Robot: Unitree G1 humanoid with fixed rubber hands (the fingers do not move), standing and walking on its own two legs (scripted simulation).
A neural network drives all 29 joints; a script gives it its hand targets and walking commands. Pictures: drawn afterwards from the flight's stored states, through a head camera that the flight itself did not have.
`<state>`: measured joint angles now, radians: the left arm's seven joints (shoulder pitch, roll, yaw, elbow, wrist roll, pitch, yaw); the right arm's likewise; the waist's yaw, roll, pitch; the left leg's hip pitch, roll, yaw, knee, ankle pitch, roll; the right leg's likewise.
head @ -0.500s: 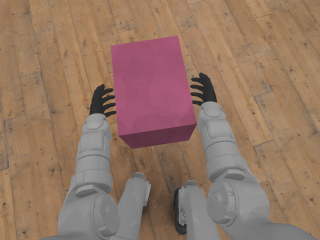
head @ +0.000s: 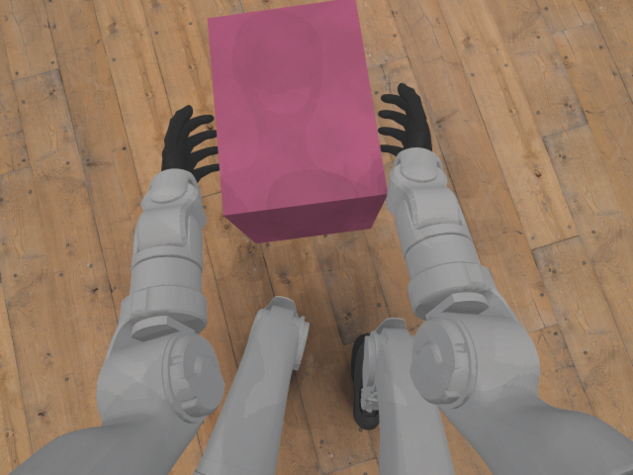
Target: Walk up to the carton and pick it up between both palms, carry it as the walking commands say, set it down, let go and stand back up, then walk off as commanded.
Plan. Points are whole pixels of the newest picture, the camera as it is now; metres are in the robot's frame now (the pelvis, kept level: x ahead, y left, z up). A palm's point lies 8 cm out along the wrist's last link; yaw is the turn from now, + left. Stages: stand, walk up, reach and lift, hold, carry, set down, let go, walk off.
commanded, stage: set down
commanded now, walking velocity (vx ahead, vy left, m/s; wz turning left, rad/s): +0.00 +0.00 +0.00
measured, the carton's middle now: (299, 136) +0.53 +0.12 -0.19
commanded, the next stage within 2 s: none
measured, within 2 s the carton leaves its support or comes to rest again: neither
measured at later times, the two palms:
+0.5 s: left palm (198, 173) +0.44 +0.25 -0.17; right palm (391, 152) +0.52 -0.02 -0.17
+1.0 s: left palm (212, 170) +0.47 +0.26 -0.26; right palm (381, 159) +0.54 -0.02 -0.26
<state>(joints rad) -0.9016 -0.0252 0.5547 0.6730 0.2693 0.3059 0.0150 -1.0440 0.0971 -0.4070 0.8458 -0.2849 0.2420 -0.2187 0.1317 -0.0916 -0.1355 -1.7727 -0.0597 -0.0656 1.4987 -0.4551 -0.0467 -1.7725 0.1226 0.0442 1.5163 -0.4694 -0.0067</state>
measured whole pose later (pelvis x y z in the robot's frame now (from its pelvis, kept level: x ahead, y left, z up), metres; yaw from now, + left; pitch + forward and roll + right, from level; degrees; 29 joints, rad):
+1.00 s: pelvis -0.02 +0.01 -0.12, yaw +0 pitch +45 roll +0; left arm -1.28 0.10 0.55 0.74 0.24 0.35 0.00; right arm -1.42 -0.09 -0.34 0.97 -0.18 0.28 -0.22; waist 0.15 -0.10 0.13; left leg -2.17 -0.08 -0.05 1.92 -0.53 -0.05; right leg -2.16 0.18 0.04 1.93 -0.55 0.03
